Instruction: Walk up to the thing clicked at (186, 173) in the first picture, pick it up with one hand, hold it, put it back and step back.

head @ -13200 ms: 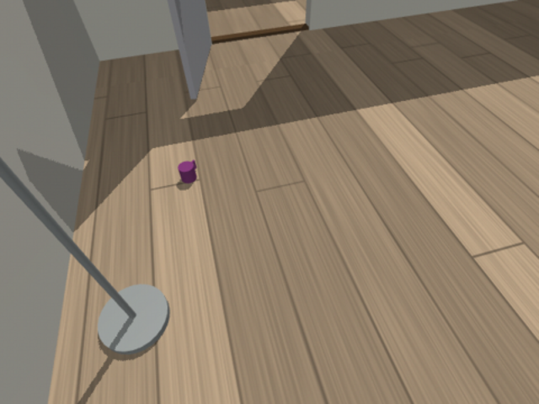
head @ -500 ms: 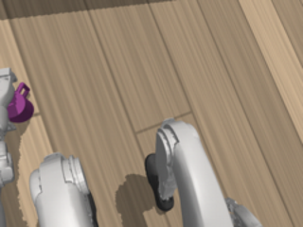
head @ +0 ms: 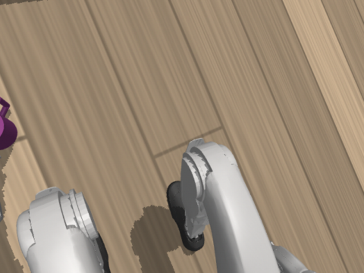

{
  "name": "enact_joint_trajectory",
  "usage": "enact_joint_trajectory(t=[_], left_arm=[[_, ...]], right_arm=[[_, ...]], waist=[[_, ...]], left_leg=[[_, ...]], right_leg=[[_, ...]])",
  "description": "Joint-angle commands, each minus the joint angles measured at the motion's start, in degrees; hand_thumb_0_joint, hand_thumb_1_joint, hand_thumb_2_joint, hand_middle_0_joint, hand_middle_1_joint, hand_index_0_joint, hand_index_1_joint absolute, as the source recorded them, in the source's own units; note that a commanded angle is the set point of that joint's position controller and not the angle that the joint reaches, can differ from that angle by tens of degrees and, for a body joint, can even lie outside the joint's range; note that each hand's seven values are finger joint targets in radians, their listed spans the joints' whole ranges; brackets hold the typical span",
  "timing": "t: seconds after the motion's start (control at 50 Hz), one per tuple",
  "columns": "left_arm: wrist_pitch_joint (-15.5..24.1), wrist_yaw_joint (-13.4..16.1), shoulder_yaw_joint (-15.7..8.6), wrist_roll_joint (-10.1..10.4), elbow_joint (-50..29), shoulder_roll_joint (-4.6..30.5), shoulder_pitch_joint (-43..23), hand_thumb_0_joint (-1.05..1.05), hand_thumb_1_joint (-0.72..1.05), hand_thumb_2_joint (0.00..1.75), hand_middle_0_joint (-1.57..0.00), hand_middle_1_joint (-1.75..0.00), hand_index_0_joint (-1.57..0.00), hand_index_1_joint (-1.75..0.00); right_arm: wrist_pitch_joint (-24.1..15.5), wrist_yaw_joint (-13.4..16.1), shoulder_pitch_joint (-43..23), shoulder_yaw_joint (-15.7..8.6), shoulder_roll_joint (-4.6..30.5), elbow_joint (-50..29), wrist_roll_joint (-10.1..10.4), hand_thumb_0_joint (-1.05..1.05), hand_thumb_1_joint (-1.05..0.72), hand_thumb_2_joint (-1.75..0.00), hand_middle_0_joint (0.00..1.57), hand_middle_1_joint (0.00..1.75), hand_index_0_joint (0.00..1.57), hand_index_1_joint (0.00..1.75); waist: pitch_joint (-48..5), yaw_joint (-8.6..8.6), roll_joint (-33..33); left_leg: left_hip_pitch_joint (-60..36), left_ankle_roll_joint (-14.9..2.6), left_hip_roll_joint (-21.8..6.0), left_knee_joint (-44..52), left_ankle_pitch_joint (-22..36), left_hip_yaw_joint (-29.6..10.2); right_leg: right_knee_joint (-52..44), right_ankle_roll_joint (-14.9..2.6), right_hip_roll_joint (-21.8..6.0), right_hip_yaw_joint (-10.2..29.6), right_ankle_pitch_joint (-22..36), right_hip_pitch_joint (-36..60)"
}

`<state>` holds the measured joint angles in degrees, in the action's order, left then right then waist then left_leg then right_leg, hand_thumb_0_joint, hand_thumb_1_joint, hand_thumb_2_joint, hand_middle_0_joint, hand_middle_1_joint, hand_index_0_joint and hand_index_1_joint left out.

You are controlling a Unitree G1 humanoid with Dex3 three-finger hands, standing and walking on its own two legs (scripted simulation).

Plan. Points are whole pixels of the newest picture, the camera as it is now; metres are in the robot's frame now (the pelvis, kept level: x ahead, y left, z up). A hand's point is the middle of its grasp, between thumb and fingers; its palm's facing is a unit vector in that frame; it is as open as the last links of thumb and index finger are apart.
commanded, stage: rest palm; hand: left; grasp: from above
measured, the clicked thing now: out of the picture +0.48 +0.29 -0.26
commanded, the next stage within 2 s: close in 0.22 s
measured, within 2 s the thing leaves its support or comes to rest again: neither
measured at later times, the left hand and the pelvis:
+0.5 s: hand out of the picture +0.45 +0.29 -0.24, palm faces -0.45 -0.11 -0.88, open 13.4 cm; pelvis +0.00 +0.00 +0.00, yaw -1 degrees
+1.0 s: hand out of the picture +0.45 +0.30 -0.24, palm faces -0.47 -0.12 -0.88, open 12.4 cm; pelvis -0.01 +0.00 -0.01, yaw -2 degrees
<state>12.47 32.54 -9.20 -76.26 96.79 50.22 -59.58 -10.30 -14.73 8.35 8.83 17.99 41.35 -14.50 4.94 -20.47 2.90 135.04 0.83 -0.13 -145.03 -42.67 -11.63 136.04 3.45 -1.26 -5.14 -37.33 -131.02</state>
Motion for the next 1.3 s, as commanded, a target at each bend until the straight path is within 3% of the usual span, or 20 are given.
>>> enact_joint_trajectory(t=[0.0, 0.12, 0.24, 0.26, 0.42, 0.44, 0.48, 0.5, 0.54, 0.66, 0.68, 0.7, 0.76, 0.92, 0.96, 1.02, 1.08, 1.16, 1.2, 1.28], left_arm=[[0.49, 2.44, -1.55, 0.65, -5.04, 14.12, -14.57, 0.0, -0.52, 1.03, -0.07, -1.01, -0.06, -1.02], [1.8, 2.92, -0.07, 0.14, -3.21, 12.83, -16.45, 0.0, -0.51, 1.02, -0.07, -1.04, -0.07, -1.04], [2.59, 4.58, -0.05, -0.96, -2.12, 14.37, -15.82, 0.0, -0.5, 1.01, -0.07, -1.05, -0.07, -1.05], [2.52, 4.64, 0.43, -1.08, -2.24, 13.62, -17.1, 0.0, -0.5, 1.03, -0.07, -1.05, -0.07, -1.05], [0.98, 6.62, -0.81, -1.12, -1.84, 16.63, -15.48, 0.0, -0.37, 0.93, -0.13, -1.05, -0.15, -1.03], [0.54, 6.31, 0.46, -1.18, -0.44, 14.91, -15.79, 0.0, -0.38, 0.91, -0.12, -1.04, -0.15, -1.02], [0.28, 6.76, -1.21, -0.4, -2.07, 17.03, -15.07, 0.0, -0.38, 0.93, -0.13, -1.04, -0.15, -1.02], [-0.07, 6.44, -0.04, -0.54, -0.19, 15.37, -15.35, 0.0, -0.36, 0.9, -0.14, -1.03, -0.16, -1.0], [-0.32, 6.6, -1.77, -0.32, -0.56, 17.31, -14.31, 0.0, -0.34, 0.92, -0.15, -1.04, -0.18, -1.02], [0.02, 5.17, -1.11, 0.6, -0.02, 16.87, -14.03, 0.0, -0.28, 0.89, -0.2, -1.02, -0.22, -1.0], [0.19, 4.8, 0.1, 0.56, -0.44, 15.56, -15.46, 0.0, -0.29, 0.9, -0.2, -1.01, -0.22, -0.99], [0.59, 4.99, -1.2, 0.63, -1.74, 17.69, -14.81, 0.0, -0.3, 0.89, -0.19, -1.02, -0.21, -1.0], [0.9, 4.74, 0.48, 0.25, 0.17, 15.86, -15.2, 0.0, -0.25, 0.89, -0.23, -1.03, -0.25, -1.0], [1.74, 5.75, 0.14, -0.81, -0.42, 18.04, -16.02, 0.0, -0.16, 0.89, -0.29, -1.02, -0.32, -0.99], [1.51, 5.54, 2.17, -0.68, 0.96, 15.89, -16.54, 0.0, -0.13, 0.87, -0.31, -1.0, -0.34, -0.97], [1.45, 6.0, 1.16, -0.72, 1.57, 18.06, -15.9, 0.0, -0.11, 0.88, -0.33, -1.0, -0.36, -0.97], [1.14, 6.05, 1.93, -0.93, 1.42, 16.33, -16.59, 0.0, -0.08, 0.87, -0.36, -0.98, -0.38, -0.95], [1.03, 6.51, 1.39, -0.5, 1.4, 17.89, -15.92, 0.0, -0.03, 0.86, -0.39, -0.99, -0.42, -0.96], [0.92, 6.18, 2.56, -0.2, 1.47, 16.13, -16.59, 0.0, -0.03, 0.86, -0.39, -0.99, -0.42, -0.96], [0.89, 6.23, 0.9, 0.15, 0.99, 18.43, -16.71, 0.0, -0.01, 0.85, -0.41, -0.98, -0.44, -0.95]], right_arm=[[0.28, 0.26, 14.04, -5.12, 18.15, 1.93, 0.52, 0.0, -0.9, -0.9, 0.2, 0.3, 0.2, 0.3], [0.26, 0.01, 12.69, -4.62, 18.05, 1.68, -0.08, 0.0, -0.9, -0.9, 0.2, 0.3, 0.2, 0.3], [-0.24, -0.36, 11.76, -3.81, 18.75, 1.65, -0.77, 0.0, -0.9, -0.9, 0.2, 0.3, 0.2, 0.3], [-0.48, -0.43, 11.88, -3.88, 18.91, 1.33, -0.84, 0.0, -0.9, -0.9, 0.2, 0.3, 0.2, 0.3], [-1.65, -0.94, 10.95, -3.18, 19.92, 1.03, -1.16, 0.0, -0.89, -0.9, 0.2, 0.3, 0.2, 0.3], [-1.98, -1.21, 10.66, -2.77, 19.67, 0.58, -1.14, 0.0, -0.89, -0.9, 0.2, 0.3, 0.2, 0.3], [-1.95, -1.08, 10.36, -3.05, 20.05, 0.66, -0.95, 0.0, -0.89, -0.9, 0.2, 0.3, 0.2, 0.3], [-2.27, -1.4, 10.5, -2.63, 19.82, 0.26, -1.19, 0.0, -0.89, -0.9, 0.2, 0.3, 0.2, 0.3], [-2.12, -1.42, 11.32, -2.86, 20.18, 0.64, -1.21, 0.0, -0.89, -0.9, 0.2, 0.3, 0.2, 0.3], [-2.44, -1.32, 10.85, -2.52, 20.03, 0.73, -0.87, 0.0, -0.89, -0.9, 0.2, 0.3, 0.2, 0.3], [-2.7, -1.46, 11.01, -2.2, 19.95, 0.4, -1.13, 0.0, -0.9, -0.9, 0.2, 0.3, 0.2, 0.3], [-2.44, -1.29, 11.39, -2.32, 20.39, 0.71, -1.12, 0.0, -0.89, -0.9, 0.2, 0.3, 0.2, 0.3], [-2.46, -1.38, 11.43, -2.03, 20.33, 0.42, -1.0, 0.0, -0.9, -0.9, 0.2, 0.3, 0.2, 0.3], [-2.35, -1.0, 10.59, -1.14, 20.68, 0.04, -1.51, 0.0, -0.89, -0.9, 0.2, 0.3, 0.2, 0.3], [-2.9, -1.13, 9.17, -1.11, 20.85, -0.39, -1.45, 0.0, -0.9, -0.9, 0.2, 0.3, 0.2, 0.3], [-2.9, -0.84, 9.6, -0.59, 20.95, -0.26, -1.27, 0.0, -0.9, -0.9, 0.2, 0.3, 0.2, 0.3], [-3.43, -1.27, 9.79, -0.89, 21.26, -0.56, -1.45, 0.0, -0.9, -0.9, 0.2, 0.3, 0.2, 0.3], [-3.44, -0.99, 9.36, -0.59, 21.01, -0.64, -1.07, 0.0, -0.9, -0.9, 0.2, 0.3, 0.2, 0.3], [-3.78, -1.22, 9.63, -0.74, 21.23, -0.76, -1.34, 0.0, -0.9, -0.9, 0.2, 0.3, 0.2, 0.3], [-3.8, -1.16, 10.04, -0.59, 21.29, -0.9, -0.84, 0.0, -0.9, -0.9, 0.2, 0.3, 0.2, 0.3]], waist=[[-38.0, -2.01, -23.26], [-36.13, -3.48, -23.1], [-35.77, -3.11, -23.99], [-34.99, -4.13, -23.39], [-35.9, -2.84, -24.38], [-34.39, -3.66, -24.37], [-36.32, -2.4, -26.05], [-34.96, -3.31, -25.2], [-35.79, -3.27, -24.61], [-33.59, -3.49, -23.38], [-33.1, -4.51, -23.76], [-35.71, -3.71, -24.09], [-33.16, -4.86, -23.92], [-33.3, -4.5, -23.95], [-30.87, -5.02, -23.06], [-30.96, -4.86, -21.81], [-30.39, -5.25, -23.03], [-31.11, -4.45, -22.11], [-30.27, -5.36, -22.47], [-31.63, -4.56, -22.32]], left_leg=[[-28.15, -1.99, 0.38, 14.71, 15.26, 6.93], [-27.62, -1.99, 0.33, 14.62, 12.27, 6.41], [-28.25, -1.71, 0.11, 15.24, 12.88, 5.82], [-28.61, -1.73, 0.22, 14.58, 13.1, 6.02], [-28.03, -1.61, -0.03, 14.82, 13.53, 5.68], [-27.76, -1.64, 0.06, 14.39, 13.24, 5.87], [-29.25, -1.42, -0.12, 15.13, 14.34, 5.25], [-29.2, -1.32, -0.16, 14.82, 14.06, 5.14], [-28.27, -1.53, -0.2, 14.46, 14.91, 5.26], [-26.57, -1.79, -0.15, 14.61, 12.49, 5.19], [-27.02, -1.88, -0.18, 13.76, 13.18, 5.34], [-28.46, -1.72, -0.31, 14.55, 14.51, 4.95], [-27.76, -1.65, -0.27, 14.2, 14.11, 4.81], [-27.12, -1.67, -0.33, 14.55, 12.44, 4.58], [-26.59, -1.6, -0.34, 14.23, 10.91, 4.51], [-25.13, -1.81, -0.35, 14.61, 10.32, 4.61], [-26.98, -1.48, -0.51, 14.61, 11.08, 3.83], [-25.81, -1.62, -0.5, 14.59, 11.18, 4.33], [-25.91, -1.65, -0.47, 14.29, 11.05, 4.29], [-26.48, -1.56, -0.54, 14.82, 11.69, 3.89]], right_leg=[[-11.15, -4.44, 2.85, -7.2, 15.33, 21.74], [-11.2, -4.28, 3.07, -7.84, 12.9, 20.32], [-10.74, -4.28, 3.3, -8.47, 13.09, 20.25], [-10.45, -4.04, 3.12, -8.48, 13.63, 19.65], [-10.73, -4.27, 3.49, -8.6, 13.9, 20.89], [-10.02, -4.25, 3.35, -8.54, 13.82, 19.84], [-10.07, -4.33, 3.48, -8.79, 14.37, 20.46], [-9.53, -4.2, 3.18, -8.86, 14.34, 19.5], [-10.12, -4.27, 3.69, -8.73, 15.31, 21.61], [-10.81, -4.33, 3.57, -8.67, 12.89, 20.79], [-10.5, -4.09, 3.47, -8.64, 13.93, 20.72], [-10.85, -4.19, 3.76, -8.85, 14.71, 22.68], [-10.3, -4.08, 3.53, -9.0, 14.61, 20.99], [-10.76, -4.17, 3.7, -9.3, 13.07, 21.18], [-10.36, -4.07, 3.52, -9.29, 12.19, 19.56], [-11.46, -4.1, 3.86, -9.07, 11.78, 21.33], [-10.3, -4.02, 3.52, -9.59, 12.26, 19.02], [-11.36, -4.05, 3.75, -9.14, 12.49, 21.14], [-10.97, -3.94, 3.55, -9.25, 12.58, 20.22], [-11.06, -4.05, 3.58, -9.29, 12.78, 20.86]])
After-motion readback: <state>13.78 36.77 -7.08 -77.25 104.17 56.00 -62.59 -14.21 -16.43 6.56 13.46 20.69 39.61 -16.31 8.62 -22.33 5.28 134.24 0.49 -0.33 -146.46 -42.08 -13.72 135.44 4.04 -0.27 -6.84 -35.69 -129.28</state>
